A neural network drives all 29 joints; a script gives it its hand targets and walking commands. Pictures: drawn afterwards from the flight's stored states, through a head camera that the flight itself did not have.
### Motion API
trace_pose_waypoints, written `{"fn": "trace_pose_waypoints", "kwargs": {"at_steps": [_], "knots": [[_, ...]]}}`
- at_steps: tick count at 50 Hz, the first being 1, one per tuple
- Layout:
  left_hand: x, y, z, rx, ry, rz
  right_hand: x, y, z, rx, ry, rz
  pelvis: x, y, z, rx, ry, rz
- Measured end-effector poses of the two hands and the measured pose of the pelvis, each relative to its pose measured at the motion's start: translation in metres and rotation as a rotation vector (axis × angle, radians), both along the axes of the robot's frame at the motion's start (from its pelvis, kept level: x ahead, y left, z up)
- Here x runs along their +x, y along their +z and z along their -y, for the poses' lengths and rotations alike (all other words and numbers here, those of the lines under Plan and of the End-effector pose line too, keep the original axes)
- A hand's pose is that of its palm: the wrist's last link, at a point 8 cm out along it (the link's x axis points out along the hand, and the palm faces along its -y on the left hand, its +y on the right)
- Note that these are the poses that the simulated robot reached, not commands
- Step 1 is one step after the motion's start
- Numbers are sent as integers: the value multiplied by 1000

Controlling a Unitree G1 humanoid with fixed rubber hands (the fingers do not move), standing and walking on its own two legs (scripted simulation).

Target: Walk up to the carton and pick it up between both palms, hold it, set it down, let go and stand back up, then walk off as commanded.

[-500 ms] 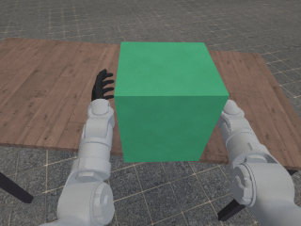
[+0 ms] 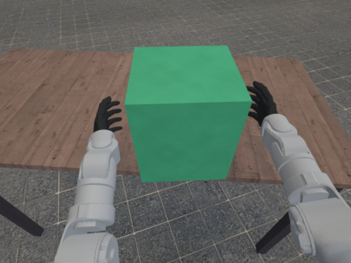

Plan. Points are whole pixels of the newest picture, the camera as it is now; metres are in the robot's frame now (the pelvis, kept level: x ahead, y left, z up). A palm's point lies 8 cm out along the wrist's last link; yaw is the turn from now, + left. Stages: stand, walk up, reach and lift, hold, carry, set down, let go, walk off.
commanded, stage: set down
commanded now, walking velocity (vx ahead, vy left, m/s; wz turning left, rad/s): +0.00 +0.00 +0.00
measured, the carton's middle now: (182, 116) +0.43 +0.00 +0.13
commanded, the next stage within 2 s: none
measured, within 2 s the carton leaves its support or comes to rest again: neither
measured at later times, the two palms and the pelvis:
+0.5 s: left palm (90, 153) +0.31 +0.18 +0.14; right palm (286, 142) +0.34 -0.21 +0.14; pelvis -0.03 -0.02 +0.00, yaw +0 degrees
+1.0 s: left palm (73, 199) +0.23 +0.20 +0.11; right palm (308, 185) +0.25 -0.23 +0.12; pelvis -0.02 -0.01 +0.00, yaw +0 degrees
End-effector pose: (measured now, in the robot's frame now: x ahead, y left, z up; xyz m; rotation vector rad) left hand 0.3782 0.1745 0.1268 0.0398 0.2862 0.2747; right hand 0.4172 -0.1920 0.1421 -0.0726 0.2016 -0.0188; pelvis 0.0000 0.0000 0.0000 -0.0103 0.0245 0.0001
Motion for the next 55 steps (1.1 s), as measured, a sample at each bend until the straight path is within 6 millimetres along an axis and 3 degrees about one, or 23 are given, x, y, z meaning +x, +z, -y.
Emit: {"fn": "trace_pose_waypoints", "kwargs": {"at_steps": [7,17,23,28,32,40,46,55], "knots": [[-37,-2,-9,3,11,10,-38,-7,5,6,42,-4,-18,-1,5,7,-1,26],[-59,13,-3,-11,9,22,-65,11,17,27,60,11,-32,-2,15,20,-1,47],[-67,16,-5,-15,6,21,-77,5,19,26,63,-4,-33,-2,16,21,-2,50],[-77,9,-12,-20,16,13,-88,-8,21,23,58,-29,-31,-2,15,20,-1,47],[-85,4,-14,-17,11,18,-96,-8,23,25,55,-4,-28,-2,14,19,-1,43],[-112,-11,-18,-11,-3,4,-124,-18,34,21,33,7,-22,-2,13,17,-1,35],[-140,-13,-23,11,6,17,-152,-22,38,32,25,32,-22,-2,12,16,-1,35],[-164,-14,-21,25,5,16,-179,-21,40,39,21,60,-24,-2,11,15,-1,42]]}}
